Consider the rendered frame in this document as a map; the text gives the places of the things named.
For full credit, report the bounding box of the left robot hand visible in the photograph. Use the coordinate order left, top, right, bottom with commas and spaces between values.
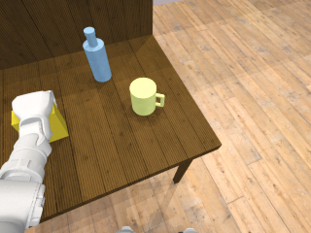
12, 90, 57, 136

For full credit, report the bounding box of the left robot shin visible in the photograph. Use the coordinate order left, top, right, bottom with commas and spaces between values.
121, 226, 132, 231

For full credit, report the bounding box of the left robot forearm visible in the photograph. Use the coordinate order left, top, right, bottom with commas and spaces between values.
0, 115, 52, 184

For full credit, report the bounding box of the left robot upper arm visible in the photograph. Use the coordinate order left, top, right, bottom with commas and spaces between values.
0, 180, 46, 233

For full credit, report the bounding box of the table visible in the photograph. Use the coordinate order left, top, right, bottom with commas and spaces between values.
0, 0, 222, 228

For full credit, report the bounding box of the sponge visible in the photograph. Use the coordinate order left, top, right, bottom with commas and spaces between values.
12, 101, 69, 143

